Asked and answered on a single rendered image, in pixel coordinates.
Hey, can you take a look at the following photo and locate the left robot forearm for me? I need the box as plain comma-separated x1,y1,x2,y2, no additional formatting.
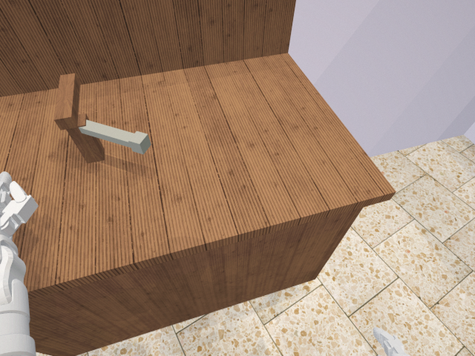
0,234,36,356

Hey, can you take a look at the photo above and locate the counter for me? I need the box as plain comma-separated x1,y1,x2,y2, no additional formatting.
0,0,396,356

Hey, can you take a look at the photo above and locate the right robot hand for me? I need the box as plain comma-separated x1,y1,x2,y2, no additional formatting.
373,327,410,356

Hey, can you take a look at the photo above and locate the tap lever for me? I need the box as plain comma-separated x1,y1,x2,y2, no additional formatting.
79,120,151,154

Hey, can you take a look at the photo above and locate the left robot hand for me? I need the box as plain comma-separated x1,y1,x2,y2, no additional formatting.
0,171,38,241

